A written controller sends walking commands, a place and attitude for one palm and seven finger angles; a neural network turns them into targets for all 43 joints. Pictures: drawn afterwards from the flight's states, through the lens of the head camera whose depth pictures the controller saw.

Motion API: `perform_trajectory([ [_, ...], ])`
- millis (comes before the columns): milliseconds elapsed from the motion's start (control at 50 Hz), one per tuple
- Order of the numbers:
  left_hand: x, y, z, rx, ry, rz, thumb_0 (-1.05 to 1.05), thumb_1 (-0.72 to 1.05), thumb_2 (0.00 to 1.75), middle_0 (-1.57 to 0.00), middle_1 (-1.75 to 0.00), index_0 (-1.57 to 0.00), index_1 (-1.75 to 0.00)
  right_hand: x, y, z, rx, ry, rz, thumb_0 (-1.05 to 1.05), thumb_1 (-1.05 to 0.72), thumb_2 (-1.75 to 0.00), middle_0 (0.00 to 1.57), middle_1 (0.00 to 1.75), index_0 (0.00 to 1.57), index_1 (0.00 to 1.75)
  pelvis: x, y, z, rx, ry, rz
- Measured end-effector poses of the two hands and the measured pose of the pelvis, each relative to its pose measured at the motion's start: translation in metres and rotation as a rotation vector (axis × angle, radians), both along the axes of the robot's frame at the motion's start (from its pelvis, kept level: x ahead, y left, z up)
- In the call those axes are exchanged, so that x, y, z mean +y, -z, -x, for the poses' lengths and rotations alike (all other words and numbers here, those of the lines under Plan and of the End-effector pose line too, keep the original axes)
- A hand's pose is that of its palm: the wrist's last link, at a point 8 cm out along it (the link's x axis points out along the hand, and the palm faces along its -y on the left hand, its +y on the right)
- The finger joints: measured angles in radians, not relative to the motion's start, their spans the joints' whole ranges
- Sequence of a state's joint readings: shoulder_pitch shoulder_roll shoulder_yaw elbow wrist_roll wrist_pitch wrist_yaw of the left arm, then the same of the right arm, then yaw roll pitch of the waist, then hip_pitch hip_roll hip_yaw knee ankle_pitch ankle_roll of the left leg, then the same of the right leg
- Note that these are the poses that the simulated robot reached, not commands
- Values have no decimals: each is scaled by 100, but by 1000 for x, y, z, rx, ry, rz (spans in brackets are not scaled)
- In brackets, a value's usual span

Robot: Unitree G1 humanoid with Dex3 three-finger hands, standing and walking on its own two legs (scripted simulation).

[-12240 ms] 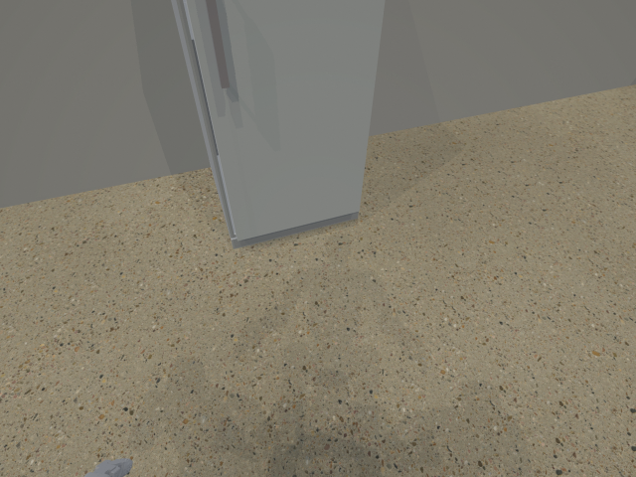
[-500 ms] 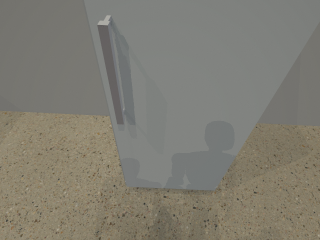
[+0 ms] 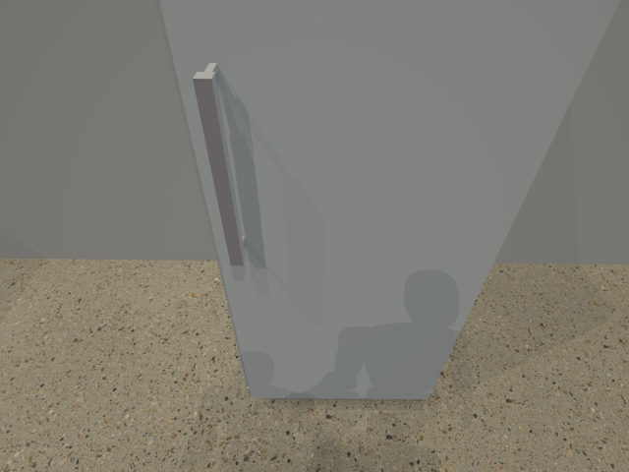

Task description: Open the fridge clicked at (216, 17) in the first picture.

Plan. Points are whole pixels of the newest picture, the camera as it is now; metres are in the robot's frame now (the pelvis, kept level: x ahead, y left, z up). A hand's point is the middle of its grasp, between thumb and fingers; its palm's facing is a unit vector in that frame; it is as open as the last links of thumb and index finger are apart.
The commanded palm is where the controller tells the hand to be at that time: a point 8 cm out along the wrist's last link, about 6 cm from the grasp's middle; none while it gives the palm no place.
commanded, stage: come to a stop and stand still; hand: left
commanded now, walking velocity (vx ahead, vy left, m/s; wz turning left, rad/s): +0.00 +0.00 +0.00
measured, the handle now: (226, 178) +0.49 +0.16 +0.15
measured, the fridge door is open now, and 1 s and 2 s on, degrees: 0 0 0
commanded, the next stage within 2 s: look again from close up in 0.02 s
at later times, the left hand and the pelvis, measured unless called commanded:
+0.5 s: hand out of the picture +0.03 +0.24 -0.15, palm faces -0.02 -0.95 -0.33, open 7.4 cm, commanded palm none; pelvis -0.02 +0.00 +0.01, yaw +0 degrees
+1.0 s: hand out of the picture +0.05 +0.23 -0.15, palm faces -0.01 -0.95 -0.31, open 7.4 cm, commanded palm none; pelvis -0.01 +0.00 +0.01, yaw +1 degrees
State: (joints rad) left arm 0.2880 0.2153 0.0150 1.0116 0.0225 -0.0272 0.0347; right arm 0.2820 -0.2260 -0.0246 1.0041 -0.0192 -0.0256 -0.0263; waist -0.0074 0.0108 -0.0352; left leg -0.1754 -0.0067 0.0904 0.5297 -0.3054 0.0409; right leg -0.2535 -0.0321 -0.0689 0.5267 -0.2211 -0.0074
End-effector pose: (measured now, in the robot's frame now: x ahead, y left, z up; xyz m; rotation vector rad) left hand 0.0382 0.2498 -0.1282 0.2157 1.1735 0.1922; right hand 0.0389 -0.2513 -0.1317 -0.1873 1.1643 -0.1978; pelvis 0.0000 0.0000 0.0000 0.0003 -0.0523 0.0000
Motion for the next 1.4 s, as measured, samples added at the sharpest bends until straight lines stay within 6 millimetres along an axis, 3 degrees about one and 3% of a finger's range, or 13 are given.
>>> perform_trajectory([
  [80, 14, -11, -20, -63, 23, -35, 1, 91, 90, -20, -30, -20, -30, -9, -7, -10, -34, -20, 25, 0, -90, -90, 20, 30, 20, 30, 1, -1, 6, -10, 2, -3],
  [180, 27, -21, -27, -83, 48, -66, 0, 91, 90, -20, -30, -20, -30, -18, -13, -12, -39, -40, 44, 0, -90, -90, 20, 30, 20, 30, 3, -3, 14, -11, 4, -6],
  [360, 36, -21, -5, -7, 54, -79, 1, 91, 90, -20, -30, -20, -30, -26, -13, 5, 30, -52, 50, 1, -90, -90, 20, 30, 20, 30, 3, -6, 21, -1, -1, -8],
  [580, 28, -12, 22, 94, 32, -49, 1, 90, 90, -20, -30, -20, -30, -25, -11, 20, 115, -46, 42, 1, -90, -90, 20, 30, 21, 30, 2, -9, 18, 5, -9, -6],
  [1000, 27, -14, -1, 53, 30, -43, 1, 90, 90, -20, -30, -20, -30, -19, -15, -11, 72, -67, 40, 0, -90, -90, 20, 30, 21, 30, 3, -11, 10, 0, -18, -3],
  [1400, 35, -16, -7, 76, 28, -55, 1, 90, 90, -20, -30, -20, -30, -27, -19, -18, 97, -71, 62, 1, -90, -90, 20, 30, 21, 30, 3, -13, 1, 7, -20, -2],
])
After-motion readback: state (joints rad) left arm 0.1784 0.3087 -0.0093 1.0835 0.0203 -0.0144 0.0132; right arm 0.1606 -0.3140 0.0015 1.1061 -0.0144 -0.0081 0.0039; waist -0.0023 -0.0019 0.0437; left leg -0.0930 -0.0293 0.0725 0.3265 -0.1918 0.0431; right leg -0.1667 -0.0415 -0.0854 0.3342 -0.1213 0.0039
